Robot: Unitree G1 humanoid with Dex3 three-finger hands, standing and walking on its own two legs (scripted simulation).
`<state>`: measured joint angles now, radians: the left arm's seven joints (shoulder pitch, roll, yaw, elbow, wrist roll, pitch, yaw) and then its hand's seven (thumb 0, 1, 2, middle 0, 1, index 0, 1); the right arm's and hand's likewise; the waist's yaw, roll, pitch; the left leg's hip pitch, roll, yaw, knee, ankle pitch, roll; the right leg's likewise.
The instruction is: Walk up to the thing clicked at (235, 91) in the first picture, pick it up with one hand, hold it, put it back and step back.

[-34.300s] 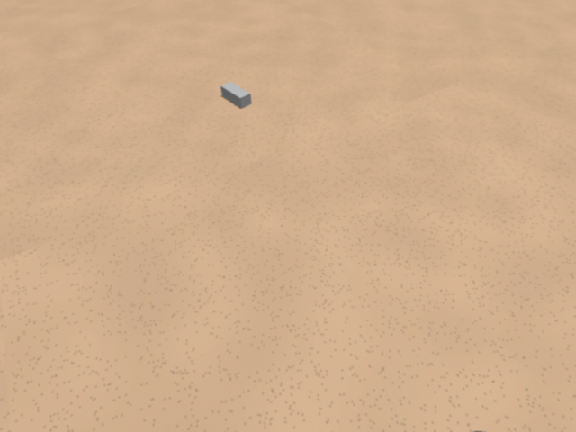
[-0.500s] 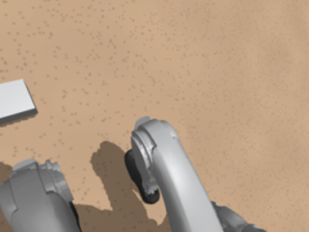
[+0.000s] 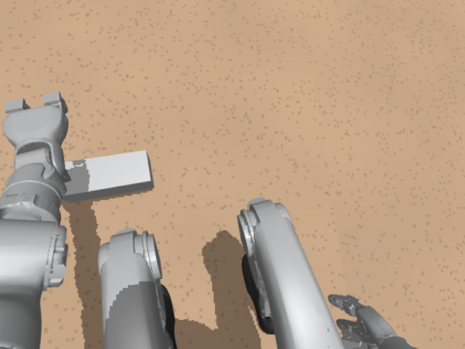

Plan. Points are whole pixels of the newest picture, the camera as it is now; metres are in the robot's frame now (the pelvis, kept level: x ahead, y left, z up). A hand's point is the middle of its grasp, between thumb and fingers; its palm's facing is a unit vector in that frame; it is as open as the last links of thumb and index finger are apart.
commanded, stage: withdraw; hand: left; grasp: from above
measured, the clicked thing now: (107, 176) +0.49 +0.22 -0.33
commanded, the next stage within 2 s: home in 0.38 s
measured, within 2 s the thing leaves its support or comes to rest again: neither
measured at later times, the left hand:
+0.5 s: hand (85, 177) +0.46 +0.23 -0.21, palm faces -0.40 -0.02 -0.92, open 14.0 cm
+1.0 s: hand (43, 212) +0.35 +0.23 -0.02, palm faces -0.34 -0.55 -0.76, open 8.6 cm
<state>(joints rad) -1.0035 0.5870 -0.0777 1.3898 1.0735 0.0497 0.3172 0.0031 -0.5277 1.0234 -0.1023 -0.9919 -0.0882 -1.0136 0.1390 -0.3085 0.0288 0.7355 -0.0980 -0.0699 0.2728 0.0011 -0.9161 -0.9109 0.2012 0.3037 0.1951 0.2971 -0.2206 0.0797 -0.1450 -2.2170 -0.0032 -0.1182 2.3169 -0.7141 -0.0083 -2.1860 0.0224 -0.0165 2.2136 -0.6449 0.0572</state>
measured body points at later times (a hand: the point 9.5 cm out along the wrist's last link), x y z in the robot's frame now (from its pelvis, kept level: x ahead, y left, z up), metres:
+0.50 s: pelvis -0.01 -0.01 -0.03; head +0.24 +0.05 +0.35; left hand +0.47 +0.23 -0.15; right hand +0.02 -0.29 -0.13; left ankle +0.07 +0.12 -0.33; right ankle +0.11 -0.14 -0.33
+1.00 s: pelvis +0.00 +0.00 +0.10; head +0.19 +0.03 +0.51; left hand +0.37 +0.26 +0.02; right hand +0.14 -0.27 -0.03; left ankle +0.07 +0.12 -0.33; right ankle +0.11 -0.14 -0.33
